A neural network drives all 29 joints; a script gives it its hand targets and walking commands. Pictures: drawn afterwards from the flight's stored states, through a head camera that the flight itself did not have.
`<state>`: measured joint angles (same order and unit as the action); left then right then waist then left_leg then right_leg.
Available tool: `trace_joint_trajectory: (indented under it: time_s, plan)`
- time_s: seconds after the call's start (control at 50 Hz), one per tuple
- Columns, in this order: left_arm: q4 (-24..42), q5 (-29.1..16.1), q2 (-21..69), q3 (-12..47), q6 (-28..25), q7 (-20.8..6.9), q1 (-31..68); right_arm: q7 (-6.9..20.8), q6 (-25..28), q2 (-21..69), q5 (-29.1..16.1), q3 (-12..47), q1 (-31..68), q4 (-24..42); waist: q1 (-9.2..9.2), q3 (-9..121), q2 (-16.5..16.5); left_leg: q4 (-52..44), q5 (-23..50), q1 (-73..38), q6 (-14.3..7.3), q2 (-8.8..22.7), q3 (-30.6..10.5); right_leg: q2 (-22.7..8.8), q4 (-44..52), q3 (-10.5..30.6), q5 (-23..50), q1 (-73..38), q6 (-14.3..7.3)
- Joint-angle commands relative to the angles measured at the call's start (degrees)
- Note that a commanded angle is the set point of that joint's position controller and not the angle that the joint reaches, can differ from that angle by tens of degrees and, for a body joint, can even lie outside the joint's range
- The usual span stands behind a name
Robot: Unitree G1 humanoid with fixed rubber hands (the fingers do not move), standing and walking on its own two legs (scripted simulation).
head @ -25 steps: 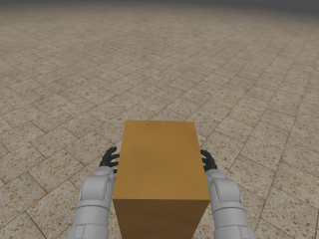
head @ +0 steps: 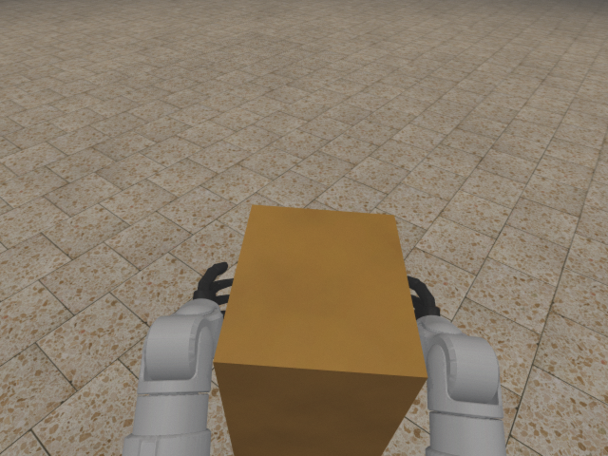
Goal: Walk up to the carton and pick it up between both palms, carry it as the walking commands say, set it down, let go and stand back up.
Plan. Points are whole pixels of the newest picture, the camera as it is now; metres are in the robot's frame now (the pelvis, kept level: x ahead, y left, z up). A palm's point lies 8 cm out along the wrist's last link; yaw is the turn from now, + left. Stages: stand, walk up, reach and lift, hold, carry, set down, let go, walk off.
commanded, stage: carry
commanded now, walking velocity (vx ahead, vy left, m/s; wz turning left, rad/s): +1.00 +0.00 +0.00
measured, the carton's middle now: (312, 347) +0.27 -0.02 +0.03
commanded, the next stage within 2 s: none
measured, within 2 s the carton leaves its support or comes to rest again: neither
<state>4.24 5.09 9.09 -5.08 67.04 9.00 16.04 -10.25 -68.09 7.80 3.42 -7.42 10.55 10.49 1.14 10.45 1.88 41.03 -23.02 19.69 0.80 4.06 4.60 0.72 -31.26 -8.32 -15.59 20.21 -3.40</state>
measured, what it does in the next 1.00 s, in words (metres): walks ahead: left foot, then right foot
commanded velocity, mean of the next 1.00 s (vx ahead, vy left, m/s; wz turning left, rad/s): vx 1.00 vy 0.00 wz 0.00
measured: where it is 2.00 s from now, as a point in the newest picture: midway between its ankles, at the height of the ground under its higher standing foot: (311, 253)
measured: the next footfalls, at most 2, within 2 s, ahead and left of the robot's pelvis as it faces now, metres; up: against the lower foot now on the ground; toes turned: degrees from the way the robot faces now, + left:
left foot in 0.20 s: +0.21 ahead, +0.13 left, +0.00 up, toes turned +8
right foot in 0.48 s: +0.38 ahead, -0.11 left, +0.00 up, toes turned -10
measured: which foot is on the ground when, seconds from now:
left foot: up 0.00-0.18, down 0.20-0.50, up 0.52-0.78, down 0.80-1.00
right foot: down 0.00-0.26, up 0.28-0.46, down 0.48-0.86, up 0.88-1.00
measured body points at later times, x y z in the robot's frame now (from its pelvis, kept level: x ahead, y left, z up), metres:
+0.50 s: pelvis +0.27 -0.01 -0.01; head +0.25 -0.02 +0.44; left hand +0.56 +0.10 +0.07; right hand +0.53 -0.17 +0.06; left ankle +0.17 +0.12 -0.73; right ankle +0.35 -0.11 -0.73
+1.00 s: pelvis +0.60 -0.02 +0.00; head +0.60 -0.03 +0.45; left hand +0.89 +0.11 +0.07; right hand +0.88 -0.16 +0.06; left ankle +0.59 +0.10 -0.73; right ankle +0.54 -0.12 -0.66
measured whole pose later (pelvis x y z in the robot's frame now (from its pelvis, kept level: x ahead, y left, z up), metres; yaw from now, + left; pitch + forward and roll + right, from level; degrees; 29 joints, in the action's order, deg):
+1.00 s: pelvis +0.60 -0.02 +0.00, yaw -3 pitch +5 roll +2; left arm 12.1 3.7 8.1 -7.8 70.0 9.5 12.5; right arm -9.5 -69.5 8.3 5.2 -2.6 12.5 10.3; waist -0.5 6.8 -0.9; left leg 31.8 -18.0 18.1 -0.1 3.2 11.7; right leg -2.8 -65.1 -1.6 -25.4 30.5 0.5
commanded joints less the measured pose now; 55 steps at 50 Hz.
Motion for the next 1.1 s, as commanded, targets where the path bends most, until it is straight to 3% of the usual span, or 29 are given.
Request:
trace_joint_trajectory:
  time_s: [0.0,0.02,0.12,0.16,0.18,0.2,0.22,0.26,0.3,0.36,0.42,0.44,0.46,0.48,0.5,0.54,0.64,0.72,0.76,0.78,0.8,0.82,0.84,0.86,0.92,0.98,1.02,1.06,1.08]
  plan:
    - [13.23,-22.31,56.98,37.81,-0.18,-12.64,34.23,16.54,-0.19,56.01,-26.94,42.95,48.61,12.03,-3.04,13.34,-5.43,7.69,-4.81,32.66,0.16,1.59,-2.04,-23.12,13.92,30.49,4.76,-37.58,-10.31]
    - [15.21,-22.43,57.08,38.3,0.06,-12.29,34.52,16.88,-0.69,56.0,-26.71,42.63,46.13,11.11,-3.01,13.58,-3.49,4.04,-3.04,31.42,0.3,1.77,-1.97,-22.85,13.67,28.44,4.88,-36.52,-9.81]
    - [13.71,-21.43,55.44,36.97,1.09,-12.66,30.8,16.79,-1.5,55.59,-24.47,42.05,40.99,9.59,-1.62,12.98,-10.14,-12.55,11.53,6.59,0.58,-2.84,6.42,-15.37,11.18,11.01,9.57,-21.52,-4.51]
    - [13.08,-21.2,54.9,36.77,1.45,-13.03,30.22,16.6,-1.41,56.03,-24.01,42.1,39.61,8.94,-0.17,16.11,-5.69,-14.99,14.29,-16.27,-1.26,-3.56,6.53,-10.45,1.4,3.15,17.42,-7.38,-0.55]
    - [14.24,-21.71,55.06,37.63,1.83,-13.43,32.72,16.63,-1.24,54.97,-23.46,41.29,38.42,9.1,1.38,18.81,0.66,-15.03,8.61,-28.14,-3.93,1.16,-1.21,-7.31,-10.39,-0.33,17.53,2.68,1.6]
    - [14.96,-23.0,54.65,38.33,2.5,-14.2,35.32,16.19,-0.93,54.16,-22.07,39.53,37.18,7.3,2.5,18.77,12.43,-19.92,6.82,-35.79,-10.27,13.67,-23.05,-2.64,-27.67,-2.36,12.44,16.66,4.23]
    - [14.45,-24.26,54.8,38.53,3.18,-15.09,35.81,15.64,-0.75,54.62,-21.42,39.18,38.39,6.47,2.07,17.17,19.35,-20.36,14.83,-44.58,-15.23,18.37,-35.31,1.63,-33.05,2.73,-9.21,30.07,4.03]
    - [15.64,-27.72,56.81,40.46,2.97,-16.25,37.46,14.73,-0.36,56.26,-19.62,38.54,34.54,6.71,2.1,16.88,7.27,-19.19,26.3,-46.15,-15.84,20.86,-33.07,-3.06,-35.69,7.48,-14.26,37.28,3.06]
    - [13.86,-27.61,57.28,39.46,2.33,-17.06,34.79,14.17,0.41,58.22,-19.32,39.26,35.26,8.28,1.78,16.46,-2.04,-21.46,19.23,-39.44,-13.25,21.71,-27.05,-5.98,-25.72,8.58,-12.48,32.41,3.28]
    - [15.09,-28.02,57.88,39.61,1.91,-16.95,35.64,14.22,1.02,57.99,-20.91,40.56,39.55,12.22,0.61,12.32,5.95,-23.75,13.13,-21.97,-7.42,16.27,-10.65,-6.07,-4.43,3.99,-3.02,15.04,3.67]
    - [14.5,-26.85,57.34,38.42,1.57,-16.05,35.02,14.31,0.57,56.13,-22.42,42.28,42.65,16.39,-0.88,16.35,1.88,-12.62,14.07,-4.98,-3.35,7.84,2.41,-0.81,3.17,-3.46,6.75,-16.6,3.67]
    - [14.27,-25.87,56.31,37.7,1.6,-15.5,33.76,14.52,-0.34,55.9,-22.54,42.14,41.63,14.89,-2.48,19.31,-4.93,-0.83,17.14,5.38,-1.81,3.84,5.08,-3.34,3.67,2.02,3.35,-30.75,1.6]
    - [14.31,-24.22,55.21,37.08,1.41,-15.19,32.78,15.1,-0.84,54.72,-23.1,42.34,42.71,14.49,-4.44,20.74,-13.55,13.45,11.63,18.61,0.16,-0.52,5.83,-14.66,8.84,20.33,-8.67,-40.36,-3.12]
    - [10.57,-21.79,55.86,35.94,1.71,-14.87,29.66,16.19,-1.56,54.76,-24.02,43.23,42.42,13.87,-3.56,16.85,-19.49,25.38,-3.58,27.27,1.33,-4.09,2.13,-25.8,16.66,42.69,-6.36,-39.32,-9.86]
    - [9.9,-20.22,57.12,35.44,1.39,-14.3,27.86,17.05,-2.04,55.37,-24.77,44.59,42.03,12.61,-2.97,16.17,-15.92,29.74,-3.26,28.48,0.08,-0.59,-4.31,-27.45,15.45,43.88,-2.04,-35.78,-12.18]
    - [12.6,-20.84,58.58,36.24,1.46,-13.39,30.0,18.12,-2.05,55.9,-25.65,43.09,42.79,11.92,-2.94,14.76,-3.28,29.87,-0.57,31.61,0.2,2.58,-5.26,-24.98,14.23,35.44,-0.42,-34.87,-10.68]
    - [14.96,-23.52,59.93,37.62,1.25,-13.45,32.14,17.91,-1.41,57.16,-24.93,41.86,42.76,12.01,-2.86,11.99,-7.65,5.1,1.74,22.95,1.59,2.42,-1.58,-19.95,13.63,17.53,9.57,-28.08,-6.77]
    - [15.97,-24.52,58.18,38.71,1.3,-14.36,31.41,16.84,-1.01,58.0,-22.94,41.97,38.21,11.43,-1.94,11.01,-12.57,-10.29,9.75,6.23,0.76,-3.6,7.41,-15.21,9.99,5.5,24.34,-21.23,-3.47]
    - [15.66,-25.09,57.64,38.8,1.64,-15.07,29.76,16.14,-0.59,56.71,-22.08,41.9,37.59,13.3,-0.84,14.34,-9.12,-14.18,15.9,-12.21,-1.07,-6.99,11.38,-11.41,0.42,-1.29,36.16,-12.84,-0.11]
    - [16.46,-24.58,56.33,38.95,1.97,-15.21,30.83,15.9,-0.52,56.72,-21.37,41.12,34.86,11.5,0.99,18.61,-5.52,-13.6,13.15,-25.11,-3.92,-4.53,6.06,-9.04,-11.13,-3.47,37.37,-5.48,1.84]
    - [16.95,-24.59,55.14,39.39,2.34,-15.61,33.19,15.89,-0.46,55.92,-20.57,40.56,34.07,9.89,2.99,21.84,3.88,-16.57,1.65,-36.88,-8.25,6.61,-10.12,-5.9,-26.12,-3.89,28.0,8.38,3.61]
    - [18.25,-26.67,55.27,40.92,2.81,-16.13,36.0,15.52,-0.19,55.48,-20.28,39.86,35.95,9.76,2.19,21.42,17.23,-22.87,10.7,-45.2,-14.58,18.2,-36.57,2.3,-40.6,0.02,4.43,23.71,5.28]
    - [17.67,-27.27,55.37,40.68,3.09,-16.71,35.78,15.04,-0.26,56.36,-18.81,39.25,34.46,7.0,1.62,22.04,16.99,-19.27,21.22,-50.84,-16.77,18.72,-37.8,0.44,-43.65,7.26,-11.94,30.22,3.47]
    - [17.83,-28.43,57.29,42.2,2.86,-16.96,35.52,14.52,0.29,56.69,-18.19,38.56,32.56,8.25,1.96,22.99,10.37,-16.27,32.75,-53.57,-16.7,19.86,-33.56,-1.42,-47.0,8.66,-13.04,35.28,3.84]
    - [14.56,-27.36,57.34,40.19,1.88,-17.61,30.32,14.46,1.04,59.0,-18.86,39.84,32.7,9.49,1.28,16.63,-4.48,-20.59,24.88,-38.27,-10.26,18.29,-22.22,-6.65,-32.32,10.41,-10.63,29.4,4.14]
    - [17.64,-27.94,57.63,40.53,1.09,-16.68,33.36,14.89,1.83,59.08,-21.57,41.55,38.76,14.08,0.28,9.79,5.47,-26.02,13.07,-22.71,-7.67,18.11,-12.05,-8.33,-8.58,6.57,-6.31,17.88,4.27]
    - [17.53,-26.95,58.14,40.13,0.66,-16.06,31.47,15.1,1.86,58.34,-22.45,42.52,39.6,16.46,-0.05,11.56,9.57,-23.0,17.89,-18.23,-5.32,14.04,-4.48,-3.62,1.17,0.15,1.55,4.73,4.09]
    - [18.82,-26.18,58.08,40.28,0.36,-15.23,31.88,15.72,1.15,57.78,-23.13,42.91,38.67,16.94,-0.78,15.07,6.41,-14.34,22.52,-7.92,-2.5,8.71,3.33,0.11,2.32,-5.72,11.32,-16.47,3.72]
    - [17.32,-24.44,56.82,38.85,0.36,-14.89,28.26,15.83,0.41,56.63,-23.35,43.49,38.93,17.34,-2.7,20.07,-2.62,-0.73,25.75,1.13,-1.17,4.77,6.42,-1.18,2.82,-2.54,8.74,-32.27,2.46]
